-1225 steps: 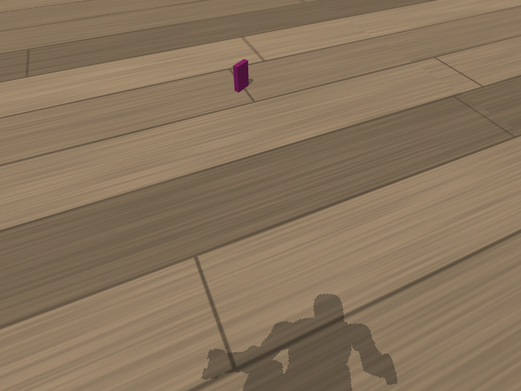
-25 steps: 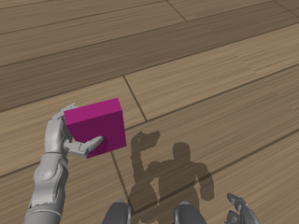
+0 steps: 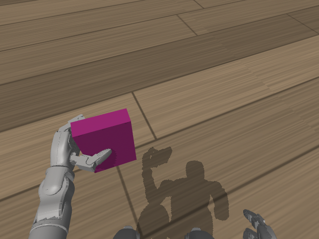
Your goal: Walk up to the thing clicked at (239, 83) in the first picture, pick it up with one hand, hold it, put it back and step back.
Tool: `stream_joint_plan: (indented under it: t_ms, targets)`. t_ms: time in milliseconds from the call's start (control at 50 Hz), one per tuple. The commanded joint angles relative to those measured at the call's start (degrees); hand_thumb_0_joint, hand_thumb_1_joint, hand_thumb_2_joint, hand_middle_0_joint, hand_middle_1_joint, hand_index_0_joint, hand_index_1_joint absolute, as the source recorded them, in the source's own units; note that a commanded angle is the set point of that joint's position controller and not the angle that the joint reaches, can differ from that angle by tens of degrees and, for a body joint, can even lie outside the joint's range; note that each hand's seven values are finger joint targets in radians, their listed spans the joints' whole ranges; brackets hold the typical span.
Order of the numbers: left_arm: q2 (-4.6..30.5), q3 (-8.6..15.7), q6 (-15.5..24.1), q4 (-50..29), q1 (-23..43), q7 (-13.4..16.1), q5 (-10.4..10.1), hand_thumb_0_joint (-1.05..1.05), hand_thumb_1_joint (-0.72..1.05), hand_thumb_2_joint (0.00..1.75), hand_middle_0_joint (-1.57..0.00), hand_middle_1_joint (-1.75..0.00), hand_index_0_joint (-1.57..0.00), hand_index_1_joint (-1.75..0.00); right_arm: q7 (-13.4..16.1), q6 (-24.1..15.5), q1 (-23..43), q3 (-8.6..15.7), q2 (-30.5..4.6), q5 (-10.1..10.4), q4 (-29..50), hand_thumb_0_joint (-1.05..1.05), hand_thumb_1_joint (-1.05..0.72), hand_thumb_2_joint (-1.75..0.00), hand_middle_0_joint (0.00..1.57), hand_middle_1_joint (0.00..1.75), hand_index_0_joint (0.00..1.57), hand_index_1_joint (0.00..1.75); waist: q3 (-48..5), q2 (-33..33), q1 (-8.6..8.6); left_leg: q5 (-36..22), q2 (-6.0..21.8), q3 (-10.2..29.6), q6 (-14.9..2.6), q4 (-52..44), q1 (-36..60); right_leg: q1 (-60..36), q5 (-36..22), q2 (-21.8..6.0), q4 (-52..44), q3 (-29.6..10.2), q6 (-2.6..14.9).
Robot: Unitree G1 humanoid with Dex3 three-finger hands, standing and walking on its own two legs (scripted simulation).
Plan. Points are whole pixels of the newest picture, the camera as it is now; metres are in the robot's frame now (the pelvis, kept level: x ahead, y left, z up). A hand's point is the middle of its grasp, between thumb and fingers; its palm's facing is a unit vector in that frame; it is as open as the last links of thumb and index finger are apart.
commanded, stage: hold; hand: left
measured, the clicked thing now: (108, 144) +0.34 +0.14 +0.03
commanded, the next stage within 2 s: none
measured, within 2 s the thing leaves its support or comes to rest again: neither
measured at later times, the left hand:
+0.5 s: hand (89, 141) +0.33 +0.18 +0.07, palm faces +0.07 -1.00 +0.02, open 8.3 cm
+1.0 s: hand (89, 141) +0.32 +0.18 +0.07, palm faces +0.06 -1.00 +0.02, open 8.3 cm
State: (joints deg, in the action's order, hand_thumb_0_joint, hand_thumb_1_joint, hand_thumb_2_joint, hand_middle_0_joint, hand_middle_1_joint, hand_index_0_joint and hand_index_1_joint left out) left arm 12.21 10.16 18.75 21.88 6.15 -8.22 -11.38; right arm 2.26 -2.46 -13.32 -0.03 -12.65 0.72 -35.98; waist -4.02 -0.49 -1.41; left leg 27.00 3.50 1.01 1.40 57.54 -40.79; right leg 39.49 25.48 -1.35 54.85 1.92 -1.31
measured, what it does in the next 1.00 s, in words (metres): stands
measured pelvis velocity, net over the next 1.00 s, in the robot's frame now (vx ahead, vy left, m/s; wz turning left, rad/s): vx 0.00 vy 0.00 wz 0.00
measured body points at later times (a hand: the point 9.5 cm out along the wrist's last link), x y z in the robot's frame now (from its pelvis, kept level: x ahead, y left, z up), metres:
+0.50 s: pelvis +0.00 +0.00 +0.01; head +0.05 +0.01 +0.46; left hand +0.32 +0.23 +0.07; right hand +0.14 -0.24 -0.09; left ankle +0.02 +0.13 -0.68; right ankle +0.02 -0.14 -0.68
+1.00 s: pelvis +0.00 +0.00 +0.02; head +0.04 +0.01 +0.47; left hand +0.31 +0.23 +0.08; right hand +0.15 -0.24 -0.08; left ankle +0.02 +0.13 -0.68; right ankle +0.02 -0.14 -0.68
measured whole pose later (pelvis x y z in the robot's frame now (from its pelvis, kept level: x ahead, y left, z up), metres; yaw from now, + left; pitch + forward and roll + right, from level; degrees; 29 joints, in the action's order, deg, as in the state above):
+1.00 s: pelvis +0.00 +0.00 +0.02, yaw +0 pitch +6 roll -1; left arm 11.2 9.8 18.9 22.1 4.8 -8.8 -11.4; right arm 2.2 -1.8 -12.9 -0.1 -12.5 0.6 -37.0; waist -2.2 -0.5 -0.9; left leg 24.1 3.3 0.6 1.4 49.7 -31.4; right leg 30.2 22.7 -1.4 47.2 1.9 -1.3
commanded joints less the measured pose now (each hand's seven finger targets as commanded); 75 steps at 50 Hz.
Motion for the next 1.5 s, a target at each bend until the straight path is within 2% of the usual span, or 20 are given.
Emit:
stream_joint_plan:
  t_ms: [0, 100, 120, 160, 280, 600, 700, 800, 880, 980, 1020, 1080, 1100, 1140, 1240, 1260, 1280, 1380, 1400, 1480]
  targets:
    - [7.14, 2.84, 4.26, -13.35, 14.01, -0.49, -1.54, 0.00, 0.24, 1.26, -1.27, -1.42, -1.29, -1.41, 0.57, -2.08, 0.70, 3.25, -8.04, 0.38, 6.88, 0.00, -0.89, -0.89, 0.20, 0.30, 0.20, 0.30, -16.93, -1.10, -0.04, -15.03, -2.35, -0.72, -1.19, -9.71, 10.46, -10.48, -16.05, 1.65, -7.95, 0.57, 1.74]
    - [8.36, 4.08, 4.74, -12.90, 15.49, -0.56, -1.32, 0.00, 0.21, 1.15, -1.23, -1.35, -1.25, -1.34, 0.79, -1.93, 0.74, 3.29, -7.78, 0.09, 6.46, 0.00, -0.90, -0.89, 0.20, 0.30, 0.20, 0.30, -16.22, -0.93, -0.30, -14.34, -2.58, -1.36, -1.51, -9.69, 10.37, -10.93, -16.25, 1.46, -9.37, -0.01, 1.39]
    - [6.63, 2.31, 4.55, -11.44, 13.74, -0.56, -1.14, 0.00, 0.22, 1.15, -1.22, -1.35, -1.25, -1.34, 0.78, -1.88, 1.81, 2.93, -7.37, 0.14, 6.78, 0.00, -0.90, -0.89, 0.20, 0.30, 0.20, 0.30, -13.77, -0.49, -0.55, -13.08, -2.73, -1.40, -1.54, -10.19, 9.72, -10.38, -15.15, 1.39, -9.89, 0.07, 1.28]
    - [6.56, 2.30, 4.63, -12.34, 14.44, -0.69, -1.24, 0.00, 0.20, 1.16, -1.23, -1.35, -1.25, -1.34, 0.72, -1.83, 1.67, 3.19, -7.80, 0.18, 6.78, 0.00, -0.90, -0.89, 0.20, 0.30, 0.20, 0.30, -14.28, -0.82, -0.44, -12.48, -2.63, -1.31, -1.47, -10.81, 10.94, -10.25, -14.33, 1.44, -10.16, 0.09, 1.41]
    - [7.12, 2.96, 4.64, -12.63, 13.69, -0.41, -1.10, 0.00, 0.21, 1.14, -1.22, -1.33, -1.24, -1.33, 0.94, -1.58, 1.05, 3.21, -7.68, 0.00, 6.30, 0.00, -0.90, -0.89, 0.20, 0.30, 0.20, 0.30, -16.72, -0.84, -0.11, -17.08, -2.68, -1.54, -1.34, -10.91, 13.02, -13.26, -18.89, 1.56, -10.46, 0.14, 1.32]
    - [7.29, 2.87, 4.33, -13.84, 13.60, -0.46, -1.23, 0.00, 0.18, 1.15, -1.22, -1.36, -1.24, -1.34, 0.46, -1.47, 2.65, 3.15, -7.67, 0.24, 6.84, 0.00, -0.90, -0.89, 0.20, 0.30, 0.20, 0.30, -12.83, -1.67, 0.63, -12.82, -2.49, -0.89, -1.10, -14.97, 14.61, -13.87, -13.61, 1.76, -13.15, 0.87, 1.61]
    - [5.17, 0.99, 3.97, -13.53, 12.12, -0.48, -1.30, 0.00, 0.20, 1.16, -1.21, -1.35, -1.23, -1.34, 0.57, -1.63, 2.22, 3.10, -7.70, 0.30, 6.88, 0.00, -0.90, -0.89, 0.20, 0.30, 0.20, 0.30, -13.37, -0.22, -0.09, -16.22, -2.47, -1.15, -1.14, -14.70, 16.03, -14.80, -17.21, 1.81, -13.15, 0.76, 1.46]
    - [6.28, 2.84, 4.11, -12.28, 12.21, -0.20, -1.33, 0.00, 0.20, 1.19, -1.22, -1.37, -1.24, -1.36, 0.60, -1.71, 2.89, 3.00, -7.41, 0.23, 6.32, 0.00, -0.90, -0.90, 0.20, 0.30, 0.20, 0.30, -10.83, 0.33, 0.36, -13.61, -2.60, -1.07, -1.28, -15.08, 14.42, -14.35, -14.73, 1.56, -13.97, 0.72, 1.33]
    - [6.34, 1.74, 4.37, -14.85, 13.39, -0.53, -0.96, 0.00, 0.21, 1.18, -1.21, -1.36, -1.23, -1.35, 0.67, -1.68, 2.61, 2.99, -7.37, 0.15, 6.47, 0.00, -0.90, -0.90, 0.20, 0.30, 0.20, 0.30, -13.80, -1.15, 0.35, -15.98, -2.70, -1.41, -1.17, -15.17, 16.73, -16.15, -17.16, 1.51, -14.02, 0.42, 1.35]
    - [6.85, 2.79, 4.55, -13.39, 14.59, -0.98, -1.19, 0.00, 0.19, 1.18, -1.21, -1.36, -1.23, -1.36, 0.46, -1.76, 2.65, 3.09, -7.42, 0.08, 5.83, 0.00, -0.90, -0.90, 0.20, 0.30, 0.20, 0.30, -12.34, -1.86, 0.20, -15.87, -2.63, -1.43, -1.23, -14.99, 15.82, -14.93, -17.17, 1.44, -13.88, 0.37, 1.44]
    - [5.11, 1.42, 4.63, -12.46, 14.16, -1.10, -1.45, 0.00, 0.19, 1.18, -1.22, -1.38, -1.24, -1.37, 0.48, -1.75, 2.74, 3.19, -7.64, 0.07, 6.01, 0.00, -0.90, -0.90, 0.20, 0.30, 0.20, 0.30, -11.57, -0.47, -0.36, -15.69, -2.41, -1.10, -1.24, -15.32, 16.15, -14.65, -16.72, 1.63, -13.79, 0.66, 1.44]
    - [6.68, 3.04, 4.89, -12.99, 13.10, -0.55, -1.20, 0.00, 0.20, 1.18, -1.22, -1.37, -1.24, -1.36, 0.29, -1.81, 2.63, 3.10, -7.48, 0.10, 6.09, 0.00, -0.90, -0.90, 0.20, 0.30, 0.20, 0.30, -13.07, -1.49, 0.80, -15.81, -2.57, -1.05, -1.08, -15.61, 16.42, -15.96, -16.50, 1.55, -13.90, 0.75, 1.59]
    - [5.72, 1.60, 5.11, -12.94, 13.82, -0.67, -1.18, 0.00, 0.19, 1.18, -1.21, -1.37, -1.24, -1.36, 0.27, -1.80, 3.14, 3.05, -7.53, 0.13, 6.31, 0.00, -0.90, -0.90, 0.20, 0.30, 0.20, 0.30, -11.88, -1.05, 0.35, -15.05, -2.69, -1.31, -1.16, -15.48, 15.92, -15.35, -16.01, 1.50, -14.15, 0.51, 1.50]
    - [6.91, 3.32, 5.21, -12.46, 12.48, -0.67, -1.20, 0.00, 0.17, 1.18, -1.22, -1.38, -1.24, -1.37, 0.33, -1.77, 2.82, 3.27, -7.60, 0.10, 6.12, 0.00, -0.90, -0.90, 0.20, 0.30, 0.20, 0.30, -13.37, -0.72, 0.65, -15.36, -2.67, -1.21, -1.22, -15.39, 16.18, -16.03, -16.28, 1.54, -14.29, 0.62, 1.41]
    - [5.71, 1.41, 5.05, -12.01, 13.19, -0.84, -1.01, 0.00, 0.17, 1.18, -1.22, -1.38, -1.25, -1.37, 0.35, -1.77, 3.12, 3.12, -7.56, 0.07, 6.14, 0.00, -0.90, -0.90, 0.20, 0.30, 0.20, 0.30, -11.14, 0.13, -0.24, -14.70, -2.76, -1.53, -1.50, -15.24, 15.32, -15.16, -16.40, 1.36, -14.95, 0.30, 1.15]
    - [7.48, 3.71, 5.04, -11.52, 12.52, -0.67, -1.14, 0.00, 0.17, 1.18, -1.22, -1.38, -1.24, -1.37, 0.37, -1.76, 2.43, 3.37, -7.87, 0.13, 5.74, 0.00, -0.90, -0.90, 0.20, 0.30, 0.20, 0.30, -12.45, 0.08, 0.27, -15.61, -2.53, -1.30, -1.45, -15.30, 15.83, -15.67, -16.94, 1.46, -14.31, 0.47, 1.25]
    - [5.98, 1.68, 5.30, -13.16, 13.52, -0.79, -1.05, 0.00, 0.19, 1.17, -1.20, -1.35, -1.22, -1.35, 0.34, -1.64, 3.03, 3.04, -7.30, 0.10, 5.92, 0.00, -0.89, -0.90, 0.20, 0.30, 0.20, 0.30, -12.75, -0.71, 0.39, -15.81, -2.79, -1.62, -1.27, -15.25, 15.96, -16.28, -17.25, 1.32, -14.60, 0.29, 1.31]
    - [7.04, 2.28, 5.71, -15.51, 16.59, -0.26, -0.83, 0.00, 0.20, 1.18, -1.21, -1.37, -1.23, -1.36, 0.41, -1.91, 2.36, 3.23, -7.66, 0.01, 5.72, 0.00, -0.90, -0.90, 0.20, 0.30, 0.20, 0.30, -14.70, -2.65, 0.37, -17.03, -2.50, -1.04, -0.97, -15.88, 18.45, -16.35, -17.66, 1.59, -14.02, 0.64, 1.64]
    - [5.58, 0.92, 5.31, -12.66, 14.57, -0.29, -0.61, 0.00, 0.20, 1.18, -1.21, -1.36, -1.23, -1.36, 0.34, -1.93, 3.09, 3.14, -7.57, 0.13, 6.01, 0.00, -0.90, -0.90, 0.20, 0.30, 0.20, 0.30, -12.29, -1.79, 0.08, -16.08, -2.44, -0.86, -0.92, -16.34, 17.51, -15.58, -16.51, 1.74, -14.07, 0.99, 1.70]
    - [5.38, 1.59, 4.84, -9.65, 12.84, -0.25, -0.76, 0.00, 0.19, 1.18, -1.21, -1.37, -1.24, -1.36, 0.15, -1.80, 2.82, 3.22, -7.53, 0.06, 5.57, 0.00, -0.90, -0.90, 0.20, 0.30, 0.20, 0.30, -10.14, 0.31, 0.02, -14.28, -2.57, -1.08, -1.32, -15.95, 14.86, -15.16, -15.37, 1.55, -14.94, 0.77, 1.44]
